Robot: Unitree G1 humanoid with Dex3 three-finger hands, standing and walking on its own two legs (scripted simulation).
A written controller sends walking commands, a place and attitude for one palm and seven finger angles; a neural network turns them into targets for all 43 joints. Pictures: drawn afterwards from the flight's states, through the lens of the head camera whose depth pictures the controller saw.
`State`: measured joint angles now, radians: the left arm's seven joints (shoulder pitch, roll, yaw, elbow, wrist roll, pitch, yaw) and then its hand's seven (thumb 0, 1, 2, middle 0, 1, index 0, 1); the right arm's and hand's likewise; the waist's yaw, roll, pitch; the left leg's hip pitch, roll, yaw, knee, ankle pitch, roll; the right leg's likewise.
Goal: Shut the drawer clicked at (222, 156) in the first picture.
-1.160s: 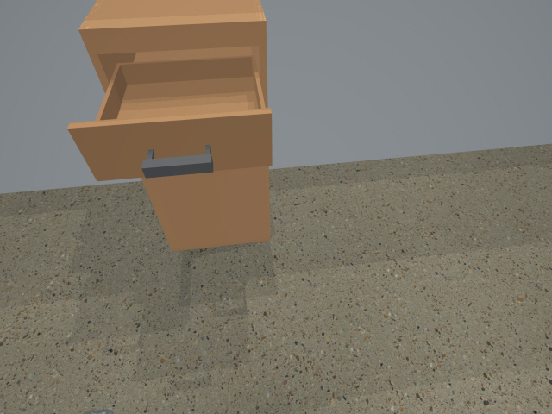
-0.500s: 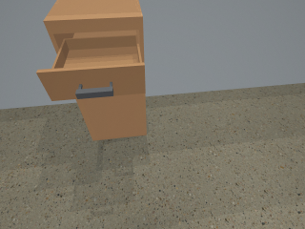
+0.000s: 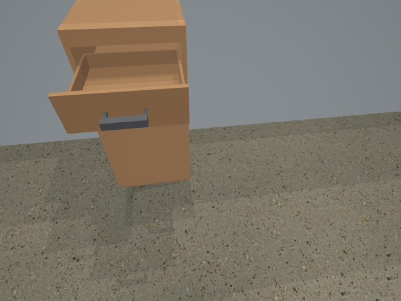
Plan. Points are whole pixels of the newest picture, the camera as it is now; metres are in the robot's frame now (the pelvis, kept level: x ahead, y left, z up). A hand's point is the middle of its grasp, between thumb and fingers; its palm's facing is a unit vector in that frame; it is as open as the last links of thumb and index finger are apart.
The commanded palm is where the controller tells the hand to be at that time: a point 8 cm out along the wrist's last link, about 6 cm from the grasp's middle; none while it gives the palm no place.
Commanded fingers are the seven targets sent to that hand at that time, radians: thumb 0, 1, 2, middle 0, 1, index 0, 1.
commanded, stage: look at it before walking up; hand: left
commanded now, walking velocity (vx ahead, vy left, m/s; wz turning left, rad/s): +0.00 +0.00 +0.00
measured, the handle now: (125, 117) +0.59 +0.26 +0.02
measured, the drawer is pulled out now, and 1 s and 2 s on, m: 0.30 0.30 0.30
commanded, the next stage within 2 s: turn to face it in 0.38 s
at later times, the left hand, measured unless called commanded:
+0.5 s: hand out of the picture +0.05 +0.24 -0.16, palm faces -0.02 -0.95 -0.31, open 7.4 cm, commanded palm none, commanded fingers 0.00 0.90 0.90 -0.20 -0.30 -0.20 -0.30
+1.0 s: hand out of the picture +0.00 +0.21 -0.19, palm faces +0.12 -0.97 -0.21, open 7.4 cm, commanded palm none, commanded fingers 0.00 0.90 0.90 -0.20 -0.30 -0.20 -0.30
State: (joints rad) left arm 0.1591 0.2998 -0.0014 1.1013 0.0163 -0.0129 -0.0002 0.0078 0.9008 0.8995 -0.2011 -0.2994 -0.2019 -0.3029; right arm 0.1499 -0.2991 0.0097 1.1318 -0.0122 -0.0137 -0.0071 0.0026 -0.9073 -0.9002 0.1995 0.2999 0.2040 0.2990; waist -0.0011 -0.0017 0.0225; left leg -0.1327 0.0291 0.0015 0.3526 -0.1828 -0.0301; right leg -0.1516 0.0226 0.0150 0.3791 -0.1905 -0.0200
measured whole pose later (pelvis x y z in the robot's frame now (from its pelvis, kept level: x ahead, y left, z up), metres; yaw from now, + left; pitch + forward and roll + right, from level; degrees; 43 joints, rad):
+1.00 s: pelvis -0.02 +0.02 -0.01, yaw +5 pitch -2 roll +0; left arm 0.23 0.20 0.01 1.06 0.02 0.03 0.02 0.01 0.90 0.90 -0.20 -0.30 -0.20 -0.30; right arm 0.21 -0.17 0.00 1.09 -0.01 0.03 -0.01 0.00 -0.91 -0.90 0.20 0.30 0.20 0.30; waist 0.01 -0.01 0.04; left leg -0.28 -0.02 -0.08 0.55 -0.24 -0.01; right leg -0.24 -0.03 -0.06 0.53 -0.26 0.00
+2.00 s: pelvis +0.19 +0.02 -0.02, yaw +8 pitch -1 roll +1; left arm 0.14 0.22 0.08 1.03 0.03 -0.02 -0.03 0.02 0.93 0.90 -0.19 -0.30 -0.19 -0.30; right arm 0.49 -0.09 -0.04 1.19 -0.03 -0.05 -0.02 0.00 -0.91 -0.90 0.20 0.30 0.20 0.30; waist -0.06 0.00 0.06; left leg -0.01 0.10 0.18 0.45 -0.40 -0.06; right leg -0.41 -0.09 -0.11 0.57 -0.20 -0.01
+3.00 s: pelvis +0.24 -0.01 +0.00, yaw +8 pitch +0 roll +2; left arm 0.39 0.13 0.03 1.09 0.03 -0.01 0.02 0.01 0.90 0.90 -0.20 -0.30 -0.20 -0.30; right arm 0.32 -0.21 -0.08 1.09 -0.03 0.04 0.01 0.00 -0.92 -0.90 0.19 0.30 0.20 0.30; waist 0.02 0.00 -0.02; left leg -0.40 0.03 0.06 0.88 -0.28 -0.03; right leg -0.15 -0.06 -0.05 0.37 -0.22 0.01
